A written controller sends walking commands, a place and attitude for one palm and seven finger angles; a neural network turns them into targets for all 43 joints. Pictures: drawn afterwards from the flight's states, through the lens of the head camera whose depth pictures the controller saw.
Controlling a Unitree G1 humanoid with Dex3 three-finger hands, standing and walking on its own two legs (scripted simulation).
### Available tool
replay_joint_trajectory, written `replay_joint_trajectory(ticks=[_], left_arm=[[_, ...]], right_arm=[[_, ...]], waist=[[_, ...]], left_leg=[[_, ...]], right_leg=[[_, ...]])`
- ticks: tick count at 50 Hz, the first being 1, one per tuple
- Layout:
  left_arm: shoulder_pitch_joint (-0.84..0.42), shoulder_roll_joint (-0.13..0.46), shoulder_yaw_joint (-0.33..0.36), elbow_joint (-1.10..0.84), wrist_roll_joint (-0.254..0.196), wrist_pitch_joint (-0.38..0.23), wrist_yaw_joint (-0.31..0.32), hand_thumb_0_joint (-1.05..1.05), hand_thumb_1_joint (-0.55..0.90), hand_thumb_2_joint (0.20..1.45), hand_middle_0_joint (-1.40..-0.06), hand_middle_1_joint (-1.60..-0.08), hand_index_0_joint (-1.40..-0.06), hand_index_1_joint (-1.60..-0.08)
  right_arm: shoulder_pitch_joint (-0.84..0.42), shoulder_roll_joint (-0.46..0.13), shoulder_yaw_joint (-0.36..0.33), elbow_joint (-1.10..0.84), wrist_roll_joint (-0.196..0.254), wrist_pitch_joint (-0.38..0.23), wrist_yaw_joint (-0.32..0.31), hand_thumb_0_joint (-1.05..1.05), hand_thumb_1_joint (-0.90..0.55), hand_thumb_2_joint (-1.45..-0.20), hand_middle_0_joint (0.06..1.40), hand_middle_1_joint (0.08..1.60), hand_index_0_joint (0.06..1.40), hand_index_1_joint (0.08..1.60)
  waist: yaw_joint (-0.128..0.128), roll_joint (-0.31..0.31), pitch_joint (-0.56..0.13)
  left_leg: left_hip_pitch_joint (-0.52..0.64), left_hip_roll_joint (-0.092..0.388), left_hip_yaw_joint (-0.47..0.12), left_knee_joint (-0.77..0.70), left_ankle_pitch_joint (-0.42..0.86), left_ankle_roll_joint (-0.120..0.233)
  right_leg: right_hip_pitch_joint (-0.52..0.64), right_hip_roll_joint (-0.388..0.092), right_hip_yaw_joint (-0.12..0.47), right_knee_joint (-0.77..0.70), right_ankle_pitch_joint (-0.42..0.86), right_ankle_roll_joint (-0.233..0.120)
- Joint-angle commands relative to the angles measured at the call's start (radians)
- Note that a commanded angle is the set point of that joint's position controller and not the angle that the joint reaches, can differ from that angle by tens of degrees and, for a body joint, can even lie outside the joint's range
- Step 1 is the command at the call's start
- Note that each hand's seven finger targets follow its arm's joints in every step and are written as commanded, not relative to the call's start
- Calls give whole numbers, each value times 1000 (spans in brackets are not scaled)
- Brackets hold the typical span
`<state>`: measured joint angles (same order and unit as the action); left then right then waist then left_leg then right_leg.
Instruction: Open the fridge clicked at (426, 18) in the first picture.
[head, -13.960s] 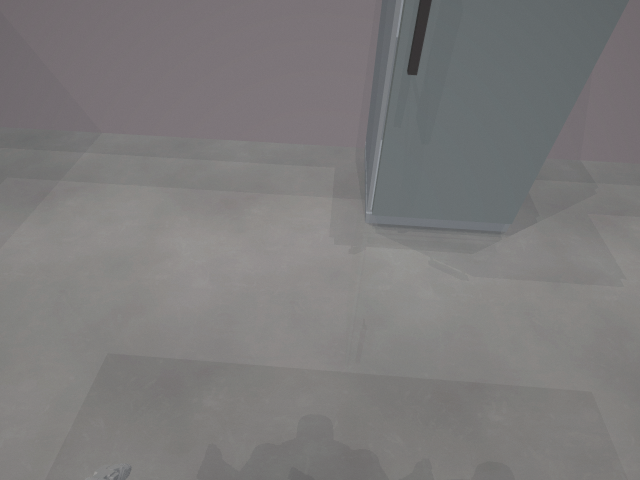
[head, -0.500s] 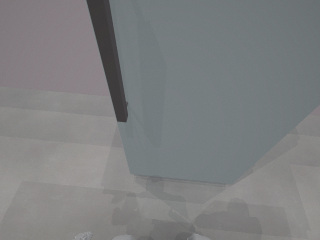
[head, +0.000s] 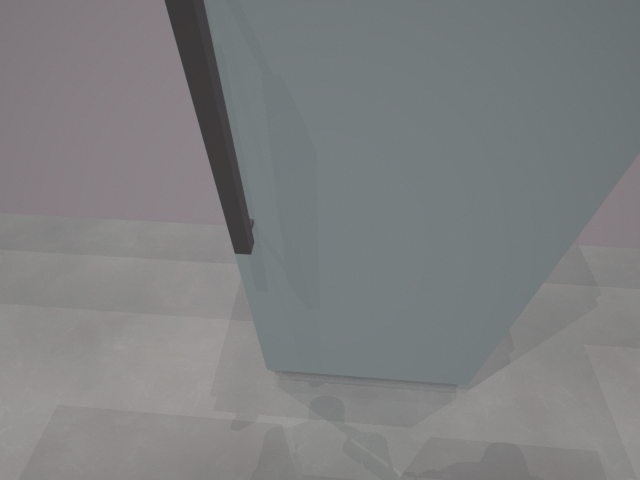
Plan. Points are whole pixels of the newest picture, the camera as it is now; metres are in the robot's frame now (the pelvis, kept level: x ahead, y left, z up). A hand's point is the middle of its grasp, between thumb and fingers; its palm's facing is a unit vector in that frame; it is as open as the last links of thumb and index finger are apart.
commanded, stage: come to a stop and stand still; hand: left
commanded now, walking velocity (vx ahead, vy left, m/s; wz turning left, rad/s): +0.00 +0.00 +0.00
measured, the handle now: (222, 124) +0.50 +0.16 +0.20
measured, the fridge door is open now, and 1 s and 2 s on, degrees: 0 0 0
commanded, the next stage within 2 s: look again from close up in 1.18 s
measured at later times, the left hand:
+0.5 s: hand out of the picture -0.04 +0.14 -0.18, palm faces +0.04 -0.99 -0.14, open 7.4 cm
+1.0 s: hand out of the picture +0.03 +0.20 -0.17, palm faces -0.02 -0.98 -0.22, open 7.3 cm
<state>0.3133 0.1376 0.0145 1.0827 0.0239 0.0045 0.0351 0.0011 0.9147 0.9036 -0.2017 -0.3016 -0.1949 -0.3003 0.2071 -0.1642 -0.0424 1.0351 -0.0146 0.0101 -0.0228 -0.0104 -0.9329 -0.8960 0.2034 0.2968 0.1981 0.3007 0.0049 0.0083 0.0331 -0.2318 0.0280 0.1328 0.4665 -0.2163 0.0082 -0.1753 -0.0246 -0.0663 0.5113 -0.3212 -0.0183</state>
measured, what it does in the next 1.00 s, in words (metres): stands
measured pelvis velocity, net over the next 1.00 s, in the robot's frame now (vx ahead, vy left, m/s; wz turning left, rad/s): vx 0.01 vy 0.03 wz -0.03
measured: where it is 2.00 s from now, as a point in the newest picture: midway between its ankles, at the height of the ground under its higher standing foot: outside the picture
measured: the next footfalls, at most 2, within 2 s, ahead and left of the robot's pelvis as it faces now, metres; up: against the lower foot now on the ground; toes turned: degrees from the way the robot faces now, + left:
none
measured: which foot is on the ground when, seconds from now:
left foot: down 0.00-1.00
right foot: down 0.00-1.00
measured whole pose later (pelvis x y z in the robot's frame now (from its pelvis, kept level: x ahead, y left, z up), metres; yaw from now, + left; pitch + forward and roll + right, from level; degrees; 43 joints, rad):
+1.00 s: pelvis +0.01 +0.03 +0.00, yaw -2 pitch -1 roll +0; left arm 0.29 0.16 -0.01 1.07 0.02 -0.02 0.05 0.00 0.92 0.90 -0.20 -0.30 -0.19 -0.30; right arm 0.30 -0.16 0.01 1.08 -0.02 -0.02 -0.02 0.01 -0.92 -0.90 0.20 0.30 0.20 0.30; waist -0.01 0.00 0.00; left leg -0.23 0.00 0.15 0.48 -0.25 0.05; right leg -0.17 -0.04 -0.03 0.50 -0.32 0.02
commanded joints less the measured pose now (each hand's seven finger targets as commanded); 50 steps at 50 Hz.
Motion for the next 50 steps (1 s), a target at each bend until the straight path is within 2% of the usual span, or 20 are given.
replay_joint_trajectory(ticks=[1,4,11,21,23,24,25,26,27,28,30,31,32,33,36,38,41,43,46,50], left_arm=[[31,101,10,-32,-7,-24,1,0,900,900,-200,-300,-200,-300],[48,95,5,-9,-9,-22,1,0,900,900,-200,-300,-200,-300],[74,83,3,21,-14,-22,1,0,900,900,-200,-300,-200,-300],[103,48,2,36,-14,-24,5,0,900,900,-200,-300,-200,-300],[110,41,1,39,-13,-27,6,0,900,900,-200,-300,-200,-300],[162,76,-14,50,4,-48,41,0,900,900,-200,-300,-200,-300],[90,130,-4,-6,-3,-58,32,0,900,900,-200,-300,-200,-300],[43,118,-2,-28,-5,-55,23,0,900,900,-200,-300,-200,-300],[35,106,-1,-28,-3,-68,23,0,900,900,-200,-300,-200,-300],[49,94,-4,-28,-8,-70,22,0,900,900,-200,-300,-200,-300],[52,68,-9,-27,-9,-59,19,0,900,900,-200,-300,-200,-300],[54,60,-11,-28,-9,-52,18,0,900,900,-200,-300,-200,-300],[59,58,-11,-29,-7,-51,17,0,900,900,-200,-300,-200,-300],[68,58,-12,-27,-8,-48,15,0,900,900,-200,-300,-200,-300],[75,58,-13,-27,-7,-40,14,0,900,900,-200,-300,-200,-300],[77,66,-12,-28,-7,-40,14,0,900,900,-200,-300,-200,-300],[69,78,-10,-33,-8,-35,13,0,900,900,-200,-300,-200,-300],[66,90,-8,-34,-7,-36,12,0,900,900,-200,-300,-200,-300],[57,98,-8,-34,-9,-31,11,0,900,900,-200,-300,-200,-300],[52,111,-7,-32,-8,-31,11,0,900,900,-200,-300,-200,-300]], right_arm=[[59,-49,10,9,2,-15,0,0,-900,-900,200,300,200,300],[73,-40,18,39,2,-12,0,0,-900,-900,200,300,200,300],[128,-20,27,82,-1,-11,-5,0,-900,-900,200,300,200,300],[191,5,29,103,-1,-21,-12,0,-900,-900,200,300,200,300],[193,9,28,104,0,-23,-14,0,-900,-900,200,300,200,300],[46,-55,29,27,4,-38,1,0,-900,-900,200,300,200,300],[140,6,25,8,3,-20,7,0,-900,-900,200,300,200,300],[172,3,21,29,-3,-15,9,0,-900,-900,200,300,200,300],[204,5,27,30,-8,-27,14,0,-900,-900,200,300,200,300],[225,-2,30,24,-7,-32,13,0,-900,-900,200,300,200,300],[210,-23,27,13,-7,-36,8,0,-900,-900,200,300,200,300],[202,-30,28,7,-6,-37,6,0,-900,-900,200,300,200,300],[196,-30,29,2,-8,-40,5,0,-900,-900,200,300,200,300],[187,-38,33,0,-6,-43,5,0,-900,-900,200,300,200,300],[178,-58,32,-4,-4,-44,2,0,-900,-900,200,300,200,300],[174,-64,34,3,-5,-49,1,0,-900,-900,200,300,200,300],[165,-75,34,5,-4,-49,0,0,-900,-900,200,300,200,300],[156,-78,35,8,-4,-51,-1,0,-900,-900,200,300,200,300],[149,-85,35,13,-3,-49,-1,0,-900,-900,200,300,200,300],[135,-90,34,19,-1,-50,-2,0,-900,-900,200,300,200,300]], waist=[[-8,-77,24],[-4,-30,80],[-1,-2,99],[1,-11,81],[2,-18,67],[41,42,127],[-49,43,37],[-58,75,50],[-61,80,2],[-56,42,-33],[-42,-12,-4],[-35,-16,28],[-26,13,42],[-18,11,48],[-9,-32,80],[-4,-12,60],[-2,-16,53],[1,-16,40],[-2,-9,34],[-2,0,16]], left_leg=[[99,91,-88,-73,70,-6],[71,91,-93,-95,31,-10],[47,88,-89,-112,-12,-18],[27,96,-93,-121,-5,-18],[34,100,-94,-115,19,-16],[-63,81,-76,118,28,-33],[-26,55,-97,120,-105,-17],[6,58,-92,92,-93,-10],[30,61,-105,64,8,-8],[32,65,-123,41,21,2],[-10,77,-137,-2,-15,15],[-35,83,-150,-31,-44,22],[-56,88,-159,-52,-33,29],[-61,92,-169,-72,-25,33],[-75,99,-178,-108,-54,41],[-51,101,-173,-112,7,45],[-29,101,-164,-118,21,45],[-9,98,-149,-104,86,44],[13,99,-142,-109,83,42],[42,97,-130,-96,141,40]], right_leg=[[-114,-126,132,-192,150,-5],[-128,-115,131,-233,42,-3],[-121,-104,126,-264,-30,-7],[-93,-94,109,-241,18,-8],[-78,-93,107,-235,57,-8],[-123,-151,216,-218,466,9],[-132,-193,229,-239,166,-50],[-196,-159,201,-246,-92,-75],[-173,-135,156,-197,17,-74],[-134,-102,142,-160,27,-65],[-133,-73,129,-129,-16,-53],[-139,-62,122,-115,-32,-48],[-124,-57,109,-100,-1,-44],[-113,-51,104,-81,24,-40],[-109,-47,98,-74,32,-31],[-87,-50,95,-63,78,-27],[-82,-56,95,-70,92,-22],[-68,-63,97,-71,130,-19],[-69,-66,100,-81,128,-17],[-56,-72,106,-88,170,-15]])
